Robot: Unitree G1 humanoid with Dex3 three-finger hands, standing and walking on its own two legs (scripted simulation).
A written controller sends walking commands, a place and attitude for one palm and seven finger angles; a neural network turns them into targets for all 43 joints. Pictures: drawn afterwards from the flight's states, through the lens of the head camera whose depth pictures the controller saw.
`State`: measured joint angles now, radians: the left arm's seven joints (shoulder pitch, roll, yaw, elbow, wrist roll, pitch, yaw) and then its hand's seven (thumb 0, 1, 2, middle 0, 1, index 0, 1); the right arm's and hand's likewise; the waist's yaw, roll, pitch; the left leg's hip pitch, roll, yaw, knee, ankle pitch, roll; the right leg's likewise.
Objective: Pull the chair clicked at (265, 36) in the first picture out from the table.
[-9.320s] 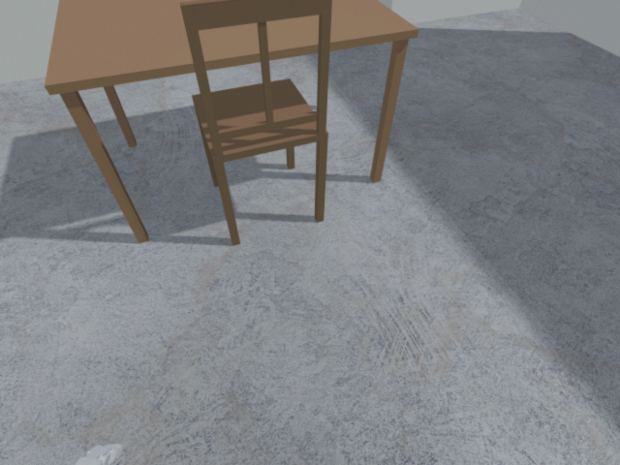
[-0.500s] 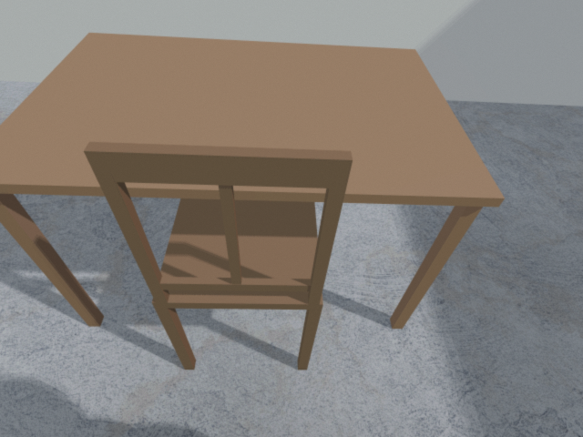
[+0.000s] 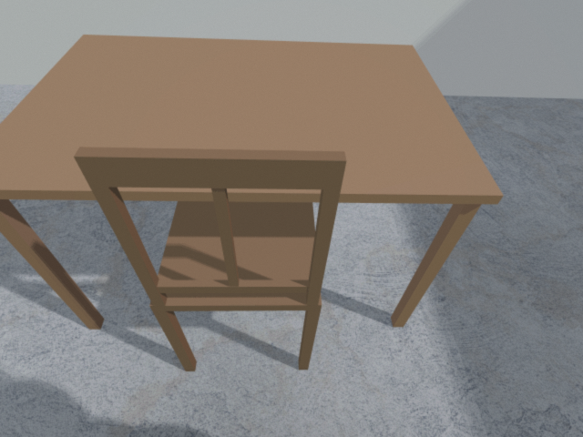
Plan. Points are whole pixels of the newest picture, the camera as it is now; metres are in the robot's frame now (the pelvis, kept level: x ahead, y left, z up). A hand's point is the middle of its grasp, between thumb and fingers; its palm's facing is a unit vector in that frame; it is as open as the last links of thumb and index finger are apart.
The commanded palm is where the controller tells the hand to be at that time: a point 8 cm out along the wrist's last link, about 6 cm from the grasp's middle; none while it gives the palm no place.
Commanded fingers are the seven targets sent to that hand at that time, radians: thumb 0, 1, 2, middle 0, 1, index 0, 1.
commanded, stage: look again from close up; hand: left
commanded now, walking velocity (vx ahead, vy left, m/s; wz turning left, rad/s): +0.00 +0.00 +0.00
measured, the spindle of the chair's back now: (227, 241) +0.47 +0.15 -0.07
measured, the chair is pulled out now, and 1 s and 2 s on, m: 0.00 0.00 0.00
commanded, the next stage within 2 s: none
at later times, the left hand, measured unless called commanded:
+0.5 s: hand out of the picture -0.03 +0.14 -0.18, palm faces +0.03 -0.99 -0.16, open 7.4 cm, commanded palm none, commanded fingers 0.00 0.90 0.90 -0.20 -0.30 -0.20 -0.30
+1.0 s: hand out of the picture -0.03 +0.13 -0.18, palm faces +0.03 -0.99 -0.17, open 7.4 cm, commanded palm none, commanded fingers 0.00 0.90 0.90 -0.20 -0.30 -0.20 -0.30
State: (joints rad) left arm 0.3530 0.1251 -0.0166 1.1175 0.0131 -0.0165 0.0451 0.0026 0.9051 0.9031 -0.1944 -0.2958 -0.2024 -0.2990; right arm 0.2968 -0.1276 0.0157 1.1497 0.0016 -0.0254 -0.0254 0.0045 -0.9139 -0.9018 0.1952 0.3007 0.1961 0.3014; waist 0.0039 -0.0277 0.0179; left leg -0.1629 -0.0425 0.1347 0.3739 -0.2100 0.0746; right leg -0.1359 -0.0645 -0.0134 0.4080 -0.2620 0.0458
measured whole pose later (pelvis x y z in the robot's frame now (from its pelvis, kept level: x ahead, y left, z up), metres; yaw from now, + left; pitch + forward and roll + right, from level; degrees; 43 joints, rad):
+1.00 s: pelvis +0.00 -0.03 +0.00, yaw +0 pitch -1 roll +1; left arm 0.36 0.12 -0.02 1.11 0.01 -0.02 0.05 0.00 0.90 0.90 -0.19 -0.30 -0.20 -0.30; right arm 0.30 -0.13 0.02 1.15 0.00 -0.02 -0.03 0.00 -0.91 -0.90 0.19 0.30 0.20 0.30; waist 0.01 -0.01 0.01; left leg -0.15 0.00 0.13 0.37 -0.21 0.03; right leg -0.13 -0.03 -0.02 0.41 -0.27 0.00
